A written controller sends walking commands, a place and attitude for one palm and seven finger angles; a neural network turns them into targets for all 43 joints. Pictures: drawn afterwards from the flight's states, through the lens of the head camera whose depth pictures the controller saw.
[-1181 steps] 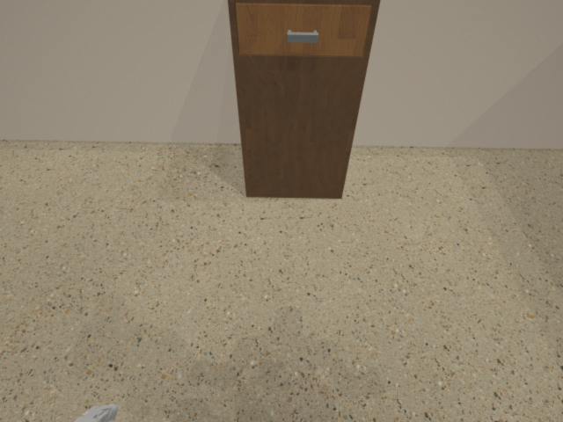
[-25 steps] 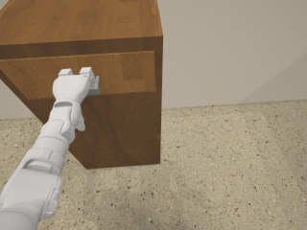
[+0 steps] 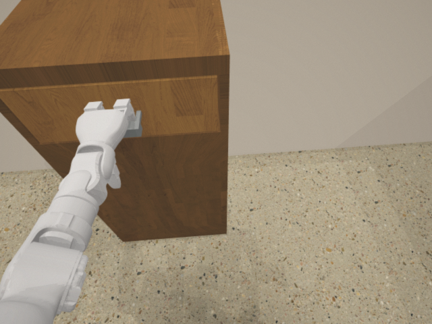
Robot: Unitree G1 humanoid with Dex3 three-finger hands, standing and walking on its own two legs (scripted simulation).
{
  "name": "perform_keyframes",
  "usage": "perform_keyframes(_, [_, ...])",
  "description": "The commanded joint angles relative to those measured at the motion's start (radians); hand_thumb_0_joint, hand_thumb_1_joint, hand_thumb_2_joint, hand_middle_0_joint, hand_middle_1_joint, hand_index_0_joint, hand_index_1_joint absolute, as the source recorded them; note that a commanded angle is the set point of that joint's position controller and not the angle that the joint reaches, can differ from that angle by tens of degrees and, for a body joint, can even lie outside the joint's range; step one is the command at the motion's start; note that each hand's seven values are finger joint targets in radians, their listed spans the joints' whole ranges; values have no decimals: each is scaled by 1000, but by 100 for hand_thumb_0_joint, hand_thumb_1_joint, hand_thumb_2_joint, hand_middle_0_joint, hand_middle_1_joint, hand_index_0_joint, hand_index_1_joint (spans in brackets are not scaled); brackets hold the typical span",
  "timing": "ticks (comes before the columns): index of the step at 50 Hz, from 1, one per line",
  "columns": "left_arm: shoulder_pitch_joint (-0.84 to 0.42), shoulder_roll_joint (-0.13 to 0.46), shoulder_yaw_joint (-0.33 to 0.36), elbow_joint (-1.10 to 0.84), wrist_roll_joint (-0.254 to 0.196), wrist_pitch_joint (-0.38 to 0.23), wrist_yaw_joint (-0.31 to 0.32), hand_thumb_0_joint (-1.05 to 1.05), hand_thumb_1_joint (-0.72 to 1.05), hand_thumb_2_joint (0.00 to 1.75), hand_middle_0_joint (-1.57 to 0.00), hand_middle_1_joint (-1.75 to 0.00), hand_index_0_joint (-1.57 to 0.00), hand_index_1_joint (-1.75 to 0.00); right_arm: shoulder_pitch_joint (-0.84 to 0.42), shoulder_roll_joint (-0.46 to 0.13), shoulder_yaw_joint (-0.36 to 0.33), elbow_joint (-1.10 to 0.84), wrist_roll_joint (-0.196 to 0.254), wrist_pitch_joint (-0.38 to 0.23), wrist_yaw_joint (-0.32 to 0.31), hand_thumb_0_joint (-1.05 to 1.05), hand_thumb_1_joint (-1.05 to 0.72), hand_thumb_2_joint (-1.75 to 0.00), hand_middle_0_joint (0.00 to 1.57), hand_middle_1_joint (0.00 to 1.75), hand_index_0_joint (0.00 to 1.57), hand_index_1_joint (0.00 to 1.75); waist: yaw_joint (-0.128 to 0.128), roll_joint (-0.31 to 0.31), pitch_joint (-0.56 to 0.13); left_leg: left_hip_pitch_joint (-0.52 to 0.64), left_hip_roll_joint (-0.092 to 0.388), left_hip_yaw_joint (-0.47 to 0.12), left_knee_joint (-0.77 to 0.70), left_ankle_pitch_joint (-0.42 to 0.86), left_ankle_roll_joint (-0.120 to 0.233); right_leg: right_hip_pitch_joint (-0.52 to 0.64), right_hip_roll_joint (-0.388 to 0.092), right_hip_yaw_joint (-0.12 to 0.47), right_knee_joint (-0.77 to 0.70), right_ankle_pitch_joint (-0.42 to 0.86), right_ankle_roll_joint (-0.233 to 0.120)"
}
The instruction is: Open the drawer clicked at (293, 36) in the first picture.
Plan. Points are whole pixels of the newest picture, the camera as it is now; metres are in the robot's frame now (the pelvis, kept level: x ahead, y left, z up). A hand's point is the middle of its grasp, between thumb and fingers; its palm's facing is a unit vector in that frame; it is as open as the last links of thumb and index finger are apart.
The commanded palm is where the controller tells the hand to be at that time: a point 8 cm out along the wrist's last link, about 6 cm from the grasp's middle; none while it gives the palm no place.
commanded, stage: lift the fingers back up to retry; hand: left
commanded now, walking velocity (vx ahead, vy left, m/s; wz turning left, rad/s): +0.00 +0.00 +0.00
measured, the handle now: (117, 123) +0.51 +0.23 +0.06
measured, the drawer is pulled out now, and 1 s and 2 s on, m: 0.00 0.00 0.00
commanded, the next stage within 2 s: re-aim the fingers above the handle in 0.62 s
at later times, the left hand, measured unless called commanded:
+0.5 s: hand (106, 120) +0.45 +0.21 +0.12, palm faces +0.00 -0.01 -1.00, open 13.9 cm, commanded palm +0.42 +0.22 +0.17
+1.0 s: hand (91, 130) +0.43 +0.24 +0.12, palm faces -0.04 +0.01 -1.00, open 13.8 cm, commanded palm +0.42 +0.22 +0.17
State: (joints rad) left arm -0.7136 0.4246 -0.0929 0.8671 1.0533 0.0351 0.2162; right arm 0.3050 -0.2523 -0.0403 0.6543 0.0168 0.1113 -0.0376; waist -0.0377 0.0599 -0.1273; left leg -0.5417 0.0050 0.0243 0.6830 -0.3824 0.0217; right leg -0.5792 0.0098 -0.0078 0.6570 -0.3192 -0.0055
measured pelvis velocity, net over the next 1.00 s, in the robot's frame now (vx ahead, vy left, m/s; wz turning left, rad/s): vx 0.00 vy -0.01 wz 0.03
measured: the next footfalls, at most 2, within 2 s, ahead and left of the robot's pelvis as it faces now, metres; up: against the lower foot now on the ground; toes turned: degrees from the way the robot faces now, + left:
none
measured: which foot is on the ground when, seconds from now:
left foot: down 0.00-1.00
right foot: down 0.00-1.00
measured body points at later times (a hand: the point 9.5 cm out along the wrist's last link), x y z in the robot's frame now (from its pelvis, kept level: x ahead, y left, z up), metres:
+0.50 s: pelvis +0.01 +0.00 +0.01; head +0.05 -0.03 +0.46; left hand +0.45 +0.21 +0.18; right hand +0.11 -0.26 -0.12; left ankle -0.04 +0.11 -0.72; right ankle -0.01 -0.12 -0.72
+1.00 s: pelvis +0.00 -0.01 +0.01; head +0.04 -0.04 +0.46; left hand +0.43 +0.23 +0.17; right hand +0.12 -0.27 -0.12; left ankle -0.04 +0.11 -0.72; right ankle -0.01 -0.12 -0.72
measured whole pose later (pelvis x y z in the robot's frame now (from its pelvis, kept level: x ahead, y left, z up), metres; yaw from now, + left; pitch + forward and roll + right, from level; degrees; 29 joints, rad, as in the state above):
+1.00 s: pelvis +0.00 -0.01 +0.01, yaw +2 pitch +9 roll +0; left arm -0.74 0.49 -0.14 0.76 0.98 0.07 0.05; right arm 0.25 -0.27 -0.02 0.67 0.04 0.11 -0.06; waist 0.00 0.07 -0.09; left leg -0.39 0.00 -0.01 0.56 -0.33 0.01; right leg -0.42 0.00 -0.04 0.55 -0.29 -0.02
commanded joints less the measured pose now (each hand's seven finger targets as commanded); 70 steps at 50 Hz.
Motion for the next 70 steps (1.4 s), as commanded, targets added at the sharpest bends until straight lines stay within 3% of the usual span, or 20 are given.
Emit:
perform_keyframes(1, [-388,234,84,-229,-12,-23,32,0,-50,30,-30,-120,-30,-120,43,-134,-56,-90,1,-31,-12,0,-90,-90,20,30,20,30,-7,-44,-352,180,-25,-4,-63,485,24,250,30,-21,-50,384,-29])
perform_keyframes(2, [-402,221,71,-244,-17,-26,32,0,-50,30,-30,-120,-30,-120,39,-135,-55,-91,1,-34,-12,0,-90,-90,20,30,20,30,-12,-49,-345,186,-25,-4,-69,482,26,250,31,-19,-58,380,-27])
perform_keyframes(5, [-452,293,117,-293,-14,-36,37,0,-50,30,-30,-120,-30,-120,36,-138,-56,-86,3,-39,-19,0,-90,-90,20,30,20,30,-7,-26,-371,211,-25,-7,-78,513,25,279,30,-14,-60,403,-29])
perform_keyframes(9, [-488,255,81,-363,-16,-27,41,0,-50,30,-30,-120,-30,-120,36,-136,-60,-74,4,-50,-12,0,-90,-90,20,30,20,30,-11,36,-406,289,-17,-20,-77,624,15,265,34,-23,-65,414,-32])
perform_keyframes(13, [-472,218,50,-314,-25,33,29,0,-50,30,-30,-120,-30,-120,21,-137,-57,-63,13,-47,-4,0,-90,-90,20,30,20,30,-9,9,-368,291,-16,-18,-100,606,10,268,35,-32,-80,405,-32])
perform_keyframes(19, [-433,239,50,-278,-51,107,-62,0,-50,30,-30,-120,-30,-120,-26,-150,-39,-84,21,-26,-9,0,-90,-90,20,30,20,30,10,-73,-342,263,-24,-3,-145,546,20,369,25,-28,-113,433,-31])
perform_keyframes(22, [-395,258,54,-329,-55,102,-113,0,-50,30,-30,-120,-30,-120,-58,-146,-30,-108,24,-20,-16,0,-90,-90,20,30,20,30,26,-91,-330,266,-27,1,-158,550,26,407,19,-23,-120,466,-27])
perform_keyframes(26, [-350,244,42,-295,-59,71,-162,0,-50,30,-30,-120,-30,-120,-71,-150,-21,-118,29,-13,-24,0,-90,-90,20,30,20,30,21,-127,-227,232,-29,5,-172,472,25,374,17,-20,-138,421,-26])
perform_keyframes(33, [-426,276,75,-440,-58,-32,-127,0,-50,30,-30,-120,-30,-120,-71,-127,-28,-121,20,-29,-29,0,-90,-90,20,30,20,30,28,-37,-301,280,-38,3,-150,512,22,376,14,-9,-122,445,-32])
perform_keyframes(37, [-487,292,90,-437,-49,-45,-73,0,-50,30,-30,-120,-30,-120,-62,-122,-33,-97,16,-43,-30,0,-90,-90,20,30,20,30,17,-13,-326,285,-43,0,-138,515,18,363,16,-9,-116,443,-32])
perform_keyframes(39, [-475,347,132,-417,-43,-35,-56,0,-50,30,-30,-120,-30,-120,-58,-130,-35,-90,12,-43,-32,0,-90,-90,20,30,20,30,25,-10,-362,278,-48,4,-136,525,15,399,15,-7,-113,460,-32])
perform_keyframes(45, [-454,235,21,-283,-61,22,-95,0,-50,30,-30,-120,-30,-120,-62,-139,-30,-80,26,-37,-28,0,-90,-90,20,30,20,30,-9,-79,-271,244,-42,6,-155,439,19,353,11,-17,-138,405,-22])
perform_keyframes(48, [-482,225,-3,-299,-61,17,-137,0,-50,30,-30,-120,-30,-120,-56,-143,-32,-88,25,-32,-33,0,-90,-90,20,30,20,30,-12,-61,-290,266,-42,1,-155,429,23,344,11,-15,-141,388,-25])
perform_keyframes(49, [-484,187,-33,-317,-70,5,-152,0,-50,30,-30,-120,-30,-120,-49,-144,-35,-94,21,-33,-34,0,-90,-90,20,30,20,30,-21,-67,-301,281,-44,-3,-150,448,26,346,12,-14,-144,401,-25])
perform_keyframes(54, [-453,289,73,-392,-84,-74,-155,0,-50,30,-30,-120,-30,-120,-41,-140,-36,-103,16,-29,-36,0,-90,-90,20,30,20,30,16,-61,-334,268,-44,-12,-145,496,23,387,13,-10,-124,440,-29])
perform_keyframes(58, [-449,375,178,-333,-56,-85,-74,0,-50,30,-30,-120,-30,-120,-36,-128,-30,-86,14,-32,-30,0,-90,-90,20,30,20,30,46,-60,-287,204,-39,-9,-157,484,12,373,17,-18,-107,411,-35])
perform_keyframes(60, [-414,415,218,-324,-39,-65,-31,0,-50,30,-30,-120,-30,-120,-49,-124,-28,-89,12,-36,-26,0,-90,-90,20,30,20,30,74,-32,-315,186,-41,1,-165,486,6,412,15,-13,-103,411,-36])
perform_keyframes(64, [-428,395,185,-278,-13,2,-2,0,-50,30,-30,-120,-30,-120,-46,-135,-35,-78,14,-45,-20,0,-90,-90,20,30,20,30,56,-48,-345,199,-34,15,-170,476,7,418,18,-12,-115,404,-34])
perform_keyframes(68, [-399,248,45,-329,-50,51,-69,0,-50,30,-30,-120,-30,-120,-38,-148,-48,-94,24,-46,-16,0,-90,-90,20,30,20,30,8,-60,-374,286,-26,16,-160,516,22,391,20,-14,-133,444,-24])
perform_keyframes(70, [-405,161,-41,-350,-79,52,-122,0,-50,30,-30,-120,-30,-120,-44,-152,-49,-102,31,-43,-21,0,-90,-90,20,30,20,30,-27,-77,-310,309,-25,2,-163,487,28,333,23,-22,-152,395,-21])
